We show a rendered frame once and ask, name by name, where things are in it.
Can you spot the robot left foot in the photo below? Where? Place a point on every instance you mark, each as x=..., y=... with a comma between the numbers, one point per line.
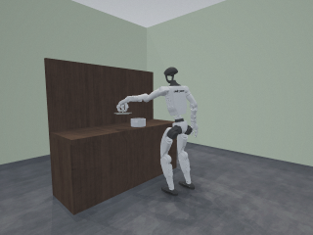
x=173, y=192

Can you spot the humanoid robot torso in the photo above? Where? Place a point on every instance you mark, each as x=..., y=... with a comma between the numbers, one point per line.
x=176, y=104

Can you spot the left robot hand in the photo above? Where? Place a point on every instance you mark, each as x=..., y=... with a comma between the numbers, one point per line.
x=121, y=105

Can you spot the robot right forearm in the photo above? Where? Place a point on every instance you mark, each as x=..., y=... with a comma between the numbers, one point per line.
x=193, y=115

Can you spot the robot left forearm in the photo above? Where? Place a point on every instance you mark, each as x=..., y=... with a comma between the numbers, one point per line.
x=136, y=98

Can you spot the table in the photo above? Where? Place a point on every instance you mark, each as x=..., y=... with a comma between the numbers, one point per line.
x=96, y=154

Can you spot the right robot hand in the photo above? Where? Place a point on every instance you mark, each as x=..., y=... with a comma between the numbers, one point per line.
x=194, y=127

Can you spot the robot right upper arm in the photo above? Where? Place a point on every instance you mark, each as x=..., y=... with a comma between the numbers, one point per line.
x=190, y=97

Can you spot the robot left upper arm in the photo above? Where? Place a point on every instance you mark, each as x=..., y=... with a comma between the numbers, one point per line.
x=162, y=91

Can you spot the pot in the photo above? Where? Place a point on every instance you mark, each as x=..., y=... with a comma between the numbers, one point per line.
x=138, y=122

